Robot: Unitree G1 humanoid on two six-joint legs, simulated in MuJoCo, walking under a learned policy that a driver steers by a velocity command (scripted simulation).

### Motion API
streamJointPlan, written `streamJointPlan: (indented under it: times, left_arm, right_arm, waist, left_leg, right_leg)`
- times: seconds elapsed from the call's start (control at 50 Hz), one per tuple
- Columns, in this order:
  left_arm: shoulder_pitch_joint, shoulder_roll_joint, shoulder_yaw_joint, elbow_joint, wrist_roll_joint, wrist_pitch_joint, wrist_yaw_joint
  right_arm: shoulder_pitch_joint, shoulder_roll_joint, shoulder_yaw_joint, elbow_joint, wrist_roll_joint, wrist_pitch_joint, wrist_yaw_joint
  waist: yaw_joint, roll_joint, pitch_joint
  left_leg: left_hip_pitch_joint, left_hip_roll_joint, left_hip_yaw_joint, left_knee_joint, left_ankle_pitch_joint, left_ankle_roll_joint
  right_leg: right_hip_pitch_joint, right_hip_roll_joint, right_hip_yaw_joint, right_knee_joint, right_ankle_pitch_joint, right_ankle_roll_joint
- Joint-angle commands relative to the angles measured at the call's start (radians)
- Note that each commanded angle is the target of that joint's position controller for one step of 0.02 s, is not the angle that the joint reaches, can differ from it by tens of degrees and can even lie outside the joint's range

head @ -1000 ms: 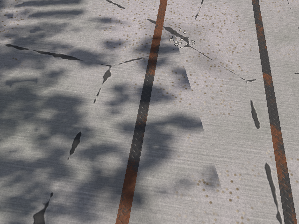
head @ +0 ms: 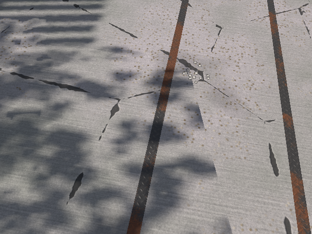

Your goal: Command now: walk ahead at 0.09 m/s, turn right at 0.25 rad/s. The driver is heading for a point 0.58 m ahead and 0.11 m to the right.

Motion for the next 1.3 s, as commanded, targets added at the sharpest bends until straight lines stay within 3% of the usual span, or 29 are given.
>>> streamJointPlan:
  times: [0.02, 0.16, 0.2, 0.24, 0.26, 0.28, 0.3, 0.32, 0.36, 0.42, 0.54, 0.64, 0.7, 0.72, 0.74, 0.76, 0.78, 0.8, 0.84, 0.92, 0.98, 1.04, 1.08, 1.1, 1.12, 1.14, 1.16, 1.2, 1.3]
  left_arm:
    - [-0.032, 0.046, 0.011, -0.077, -0.004, 0.008, -0.006]
    - [-0.121, 0.068, 0.021, -0.161, 0.0, 0.026, -0.038]
    - [-0.114, 0.077, 0.03, -0.176, 0.001, 0.027, -0.051]
    - [-0.033, 0.097, 0.05, -0.164, 0.007, 0.02, -0.055]
    - [0.04, 0.158, 0.074, -0.158, 0.014, 0.015, -0.042]
    - [0.079, 0.284, 0.098, -0.183, 0.023, 0.013, -0.021]
    - [0.099, 0.245, 0.08, -0.195, 0.042, -0.004, -0.032]
    - [0.03, 0.204, 0.07, -0.206, 0.033, -0.019, -0.038]
    - [-0.058, 0.161, 0.059, -0.212, 0.008, -0.019, -0.029]
    - [-0.095, 0.166, 0.059, -0.228, 0.019, -0.001, -0.014]
    - [-0.078, 0.176, 0.066, -0.233, 0.019, 0.02, 0.012]
    - [-0.071, 0.155, 0.051, -0.224, 0.028, 0.032, 0.002]
    - [-0.078, 0.12, 0.032, -0.214, 0.016, 0.037, 0.002]
    - [-0.039, 0.08, 0.017, -0.204, 0.026, 0.033, 0.002]
    - [0.01, 0.039, 0.006, -0.21, 0.039, 0.024, -0.003]
    - [-0.059, 0.088, 0.017, -0.23, 0.035, 0.014, 0.0]
    - [-0.114, 0.15, 0.037, -0.235, 0.02, 0.006, 0.001]
    - [-0.116, 0.16, 0.048, -0.225, 0.013, 0.001, 0.0]
    - [-0.084, 0.128, 0.045, -0.2, 0.016, -0.008, -0.009]
    - [-0.157, 0.036, 0.016, -0.203, 0.009, -0.05, -0.03]
    - [-0.18, 0.032, 0.011, -0.207, 0.001, -0.064, -0.041]
    - [-0.115, 0.059, 0.022, -0.189, -0.007, -0.073, -0.046]
    - [0.035, 0.094, 0.043, -0.143, -0.009, -0.074, -0.032]
    - [0.178, 0.144, 0.058, -0.126, 0.003, -0.074, -0.017]
    - [0.259, 0.281, 0.092, -0.112, 0.026, -0.069, -0.019]
    - [0.248, 0.213, 0.077, -0.103, 0.031, -0.08, -0.025]
    - [0.194, 0.146, 0.054, -0.103, 0.022, -0.09, -0.027]
    - [0.101, 0.085, 0.036, -0.105, 0.022, -0.097, -0.029]
    - [0.08, 0.077, 0.04, -0.073, 0.032, -0.112, -0.024]
  right_arm:
    - [-0.031, -0.175, -0.046, -0.054, -0.001, 0.016, -0.028]
    - [-0.076, -0.213, -0.061, -0.053, 0.01, 0.056, -0.044]
    - [-0.097, -0.223, -0.064, -0.054, 0.021, 0.055, -0.041]
    - [-0.11, -0.213, -0.061, -0.051, 0.032, 0.052, -0.041]
    - [-0.064, -0.189, -0.055, -0.043, 0.018, 0.043, -0.037]
    - [-0.076, -0.112, -0.027, -0.089, -0.043, 0.036, -0.03]
    - [-0.087, -0.144, -0.03, -0.099, -0.024, 0.03, -0.021]
    - [-0.111, -0.185, -0.042, -0.099, 0.007, 0.033, -0.016]
    - [-0.141, -0.194, -0.049, -0.086, 0.001, 0.042, -0.025]
    - [-0.112, -0.167, -0.045, -0.079, -0.003, 0.052, -0.028]
    - [-0.139, -0.14, -0.033, -0.077, 0.003, 0.052, -0.029]
    - [-0.15, -0.145, -0.034, -0.089, 0.01, 0.034, -0.013]
    - [-0.093, -0.127, -0.03, -0.075, 0.001, 0.016, 0.003]
    - [-0.061, -0.158, -0.032, -0.077, -0.019, 0.011, 0.003]
    - [-0.068, -0.223, -0.042, -0.072, -0.033, 0.013, -0.001]
    - [-0.051, -0.208, -0.042, -0.064, -0.037, 0.011, 0.003]
    - [-0.044, -0.22, -0.047, -0.071, -0.028, 0.006, 0.002]
    - [-0.031, -0.226, -0.05, -0.06, -0.014, 0.002, -0.007]
    - [-0.005, -0.205, -0.044, -0.048, 0.014, -0.007, -0.021]
    - [0.044, -0.187, -0.041, -0.038, 0.015, -0.008, -0.024]
    - [0.064, -0.221, -0.05, -0.035, 0.022, -0.006, -0.013]
    - [0.065, -0.235, -0.05, -0.031, 0.04, 0.001, 0.002]
    - [0.053, -0.183, -0.032, -0.034, 0.031, -0.001, 0.009]
    - [0.013, -0.103, -0.006, -0.056, 0.016, -0.01, 0.016]
    - [0.023, -0.057, 0.007, -0.113, 0.026, -0.032, 0.007]
    - [0.006, -0.163, -0.023, -0.109, 0.048, -0.042, 0.0]
    - [0.002, -0.194, -0.037, -0.103, 0.057, -0.042, 0.004]
    - [0.001, -0.171, -0.038, -0.079, 0.04, -0.033, 0.009]
    - [-0.026, -0.101, -0.026, -0.086, 0.031, -0.009, 0.026]
  waist:
    - [-0.003, 0.154, -0.055]
    - [-0.02, 0.148, -0.033]
    - [-0.007, 0.141, -0.035]
    - [0.041, 0.105, -0.077]
    - [0.064, 0.003, -0.131]
    - [0.042, -0.267, -0.162]
    - [0.072, -0.222, -0.304]
    - [0.058, -0.118, -0.219]
    - [0.023, -0.002, -0.123]
    - [-0.012, -0.055, -0.125]
    - [0.017, -0.095, -0.14]
    - [0.041, -0.127, -0.122]
    - [-0.004, -0.103, -0.114]
    - [0.003, -0.026, -0.142]
    - [0.066, 0.18, -0.129]
    - [0.012, 0.276, -0.079]
    - [-0.027, 0.256, -0.009]
    - [-0.027, 0.231, 0.024]
    - [-0.024, 0.192, 0.036]
    - [-0.063, 0.181, 0.011]
    - [-0.072, 0.209, 0.013]
    - [-0.018, 0.18, 0.02]
    - [0.063, 0.141, -0.029]
    - [0.138, 0.028, -0.111]
    - [0.134, -0.252, -0.167]
    - [0.14, -0.166, -0.11]
    - [0.106, -0.151, -0.017]
    - [0.061, -0.103, 0.041]
    - [0.032, -0.05, 0.045]
  left_leg:
    - [0.152, 0.243, -0.119, -0.095, 0.772, 0.164]
    - [0.11, 0.304, -0.053, -0.09, 0.628, 0.162]
    - [0.112, 0.312, -0.042, -0.037, 0.611, 0.141]
    - [0.072, 0.256, 0.024, 0.132, 0.624, 0.084]
    - [-0.033, 0.178, 0.083, 0.328, 0.487, 0.012]
    - [-0.348, 0.019, 0.114, 0.667, -0.267, -0.082]
    - [-0.423, -0.044, -0.094, 0.835, -0.447, -0.093]
    - [-0.472, 0.001, -0.124, 0.889, -0.393, -0.092]
    - [-0.48, 0.053, -0.123, 0.797, -0.24, -0.09]
    - [-0.36, 0.031, -0.1, 0.656, -0.135, -0.115]
    - [-0.293, 0.015, -0.107, 0.413, -0.068, -0.143]
    - [-0.205, 0.021, -0.085, 0.273, -0.085, -0.118]
    - [-0.04, 0.024, -0.065, -0.027, 0.103, -0.067]
    - [0.06, 0.123, -0.155, -0.082, 0.133, -0.031]
    - [0.092, 0.259, -0.333, -0.115, 0.066, 0.067]
    - [-0.004, 0.345, -0.487, -0.214, -0.214, 0.179]
    - [-0.011, 0.354, -0.538, -0.271, -0.391, 0.202]
    - [0.018, 0.344, -0.54, -0.281, -0.405, 0.191]
    - [0.114, 0.304, -0.469, -0.272, -0.322, 0.16]
    - [0.113, 0.222, -0.295, -0.271, -0.105, 0.132]
    - [0.032, 0.221, -0.249, -0.262, -0.062, 0.143]
    - [-0.075, 0.238, -0.281, -0.217, -0.086, 0.142]
    - [-0.205, 0.186, -0.257, -0.1, -0.068, 0.09]
    - [-0.337, 0.094, -0.176, 0.17, -0.112, 0.024]
    - [-0.571, 0.003, -0.06, 0.485, -0.263, -0.022]
    - [-0.644, 0.04, -0.151, 0.676, -0.278, -0.019]
    - [-0.699, 0.066, -0.177, 0.73, -0.184, -0.003]
    - [-0.684, 0.101, -0.17, 0.718, -0.036, -0.008]
    - [-0.627, 0.11, -0.145, 0.631, 0.155, -0.049]
  right_leg:
    - [-0.102, -0.025, -0.028, -0.075, 0.09, 0.026]
    - [-0.058, -0.053, -0.086, -0.223, 0.175, -0.017]
    - [-0.028, -0.045, -0.105, -0.287, 0.182, -0.051]
    - [0.125, 0.009, -0.139, -0.448, 0.314, -0.102]
    - [0.294, -0.029, -0.033, -0.522, 0.575, -0.151]
    - [0.488, -0.304, 0.368, -0.523, 1.049, -0.308]
    - [0.503, -0.411, 0.579, -0.597, 0.905, -0.47]
    - [0.45, -0.377, 0.493, -0.609, 0.797, -0.444]
    - [0.334, -0.266, 0.338, -0.615, 0.639, -0.333]
    - [0.221, -0.183, 0.259, -0.633, 0.623, -0.299]
    - [0.19, -0.163, 0.289, -0.633, 0.405, -0.293]
    - [0.174, -0.173, 0.346, -0.6, 0.377, -0.285]
    - [0.142, -0.127, 0.333, -0.539, 0.396, -0.225]
    - [0.083, -0.076, 0.285, -0.483, 0.216, -0.164]
    - [-0.03, 0.065, 0.119, -0.353, 0.005, -0.099]
    - [-0.081, 0.074, 0.05, -0.25, -0.064, -0.064]
    - [-0.147, 0.047, 0.043, -0.107, -0.056, -0.049]
    - [-0.227, 0.038, 0.045, -0.015, -0.037, -0.041]
    - [-0.318, -0.002, 0.041, 0.031, 0.054, -0.03]
    - [-0.214, -0.015, -0.061, -0.149, 0.165, -0.028]
    - [-0.058, -0.002, -0.097, -0.315, 0.154, -0.039]
    - [0.138, 0.01, -0.103, -0.488, 0.25, -0.069]
    - [0.401, -0.006, -0.078, -0.544, 0.286, -0.092]
    - [0.595, -0.172, 0.112, -0.595, 0.191, -0.135]
    - [0.683, -0.412, 0.492, -0.711, -0.06, -0.268]
    - [0.597, -0.433, 0.594, -0.757, -0.213, -0.322]
    - [0.551, -0.392, 0.495, -0.77, -0.204, -0.295]
    - [0.471, -0.31, 0.289, -0.798, 0.039, -0.248]
    - [0.387, -0.246, -0.003, -0.83, 0.489, -0.223]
